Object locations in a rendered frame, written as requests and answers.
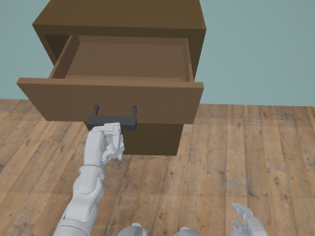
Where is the left robot hand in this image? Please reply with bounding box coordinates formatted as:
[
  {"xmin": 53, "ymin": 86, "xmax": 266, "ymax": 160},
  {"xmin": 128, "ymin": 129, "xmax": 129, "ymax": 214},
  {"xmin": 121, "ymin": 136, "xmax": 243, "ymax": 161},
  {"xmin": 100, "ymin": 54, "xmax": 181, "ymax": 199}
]
[{"xmin": 84, "ymin": 122, "xmax": 125, "ymax": 169}]

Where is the left robot forearm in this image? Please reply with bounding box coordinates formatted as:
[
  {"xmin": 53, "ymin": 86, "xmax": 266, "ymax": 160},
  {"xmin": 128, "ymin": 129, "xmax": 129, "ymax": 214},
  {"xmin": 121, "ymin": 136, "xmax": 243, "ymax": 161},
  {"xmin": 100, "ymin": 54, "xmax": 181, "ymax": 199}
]
[{"xmin": 53, "ymin": 164, "xmax": 105, "ymax": 236}]

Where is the right robot shin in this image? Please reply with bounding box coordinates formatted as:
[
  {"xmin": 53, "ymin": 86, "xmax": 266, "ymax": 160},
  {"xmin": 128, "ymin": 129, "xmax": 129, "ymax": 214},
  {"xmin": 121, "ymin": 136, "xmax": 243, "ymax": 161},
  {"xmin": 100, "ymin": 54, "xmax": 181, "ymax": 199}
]
[{"xmin": 180, "ymin": 227, "xmax": 190, "ymax": 231}]

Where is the drawer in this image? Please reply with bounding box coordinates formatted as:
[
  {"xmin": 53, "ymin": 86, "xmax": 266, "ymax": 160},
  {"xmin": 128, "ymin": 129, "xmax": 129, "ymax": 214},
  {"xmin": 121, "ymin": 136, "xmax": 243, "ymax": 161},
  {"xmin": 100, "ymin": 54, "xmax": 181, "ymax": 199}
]
[{"xmin": 16, "ymin": 35, "xmax": 204, "ymax": 125}]

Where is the robot shin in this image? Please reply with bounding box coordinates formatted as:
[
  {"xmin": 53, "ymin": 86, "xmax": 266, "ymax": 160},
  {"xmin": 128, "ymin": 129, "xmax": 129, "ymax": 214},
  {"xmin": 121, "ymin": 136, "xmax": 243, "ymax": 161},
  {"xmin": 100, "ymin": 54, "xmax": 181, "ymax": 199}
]
[
  {"xmin": 131, "ymin": 222, "xmax": 142, "ymax": 227},
  {"xmin": 180, "ymin": 227, "xmax": 190, "ymax": 231}
]

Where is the handle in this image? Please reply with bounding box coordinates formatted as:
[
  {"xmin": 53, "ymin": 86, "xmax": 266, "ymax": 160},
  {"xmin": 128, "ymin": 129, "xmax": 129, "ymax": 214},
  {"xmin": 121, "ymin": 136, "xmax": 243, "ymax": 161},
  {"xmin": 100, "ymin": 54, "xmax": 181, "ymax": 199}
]
[{"xmin": 87, "ymin": 104, "xmax": 137, "ymax": 131}]

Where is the right robot hand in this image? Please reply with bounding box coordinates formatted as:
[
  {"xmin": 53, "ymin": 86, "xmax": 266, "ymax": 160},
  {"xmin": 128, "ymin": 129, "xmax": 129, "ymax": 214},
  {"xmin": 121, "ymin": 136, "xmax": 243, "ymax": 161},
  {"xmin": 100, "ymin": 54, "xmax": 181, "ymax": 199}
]
[{"xmin": 230, "ymin": 202, "xmax": 268, "ymax": 236}]

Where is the cabinet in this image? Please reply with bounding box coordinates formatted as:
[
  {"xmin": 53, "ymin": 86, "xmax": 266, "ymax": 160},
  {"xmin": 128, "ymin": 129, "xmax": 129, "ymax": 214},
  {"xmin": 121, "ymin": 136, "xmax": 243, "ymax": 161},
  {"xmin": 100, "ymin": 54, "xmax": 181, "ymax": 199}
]
[{"xmin": 32, "ymin": 0, "xmax": 207, "ymax": 156}]

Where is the left robot shin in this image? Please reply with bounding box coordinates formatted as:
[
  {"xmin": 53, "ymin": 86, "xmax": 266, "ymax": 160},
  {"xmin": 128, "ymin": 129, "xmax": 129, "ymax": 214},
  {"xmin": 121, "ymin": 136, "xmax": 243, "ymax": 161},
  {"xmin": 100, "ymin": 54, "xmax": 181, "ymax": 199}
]
[{"xmin": 131, "ymin": 222, "xmax": 142, "ymax": 227}]

